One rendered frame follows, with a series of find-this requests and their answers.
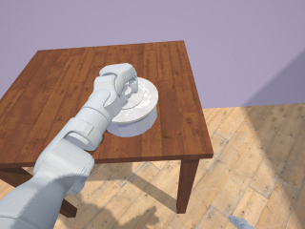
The lid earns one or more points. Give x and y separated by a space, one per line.
140 104

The pot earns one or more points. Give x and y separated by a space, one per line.
134 128

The knob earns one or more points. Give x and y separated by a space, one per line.
128 91

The right robot hand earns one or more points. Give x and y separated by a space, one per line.
240 223

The robot left upper arm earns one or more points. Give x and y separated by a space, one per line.
36 203

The left robot hand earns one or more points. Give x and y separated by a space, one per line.
128 73

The robot left forearm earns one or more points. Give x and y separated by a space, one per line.
85 130

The table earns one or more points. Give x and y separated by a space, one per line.
55 85

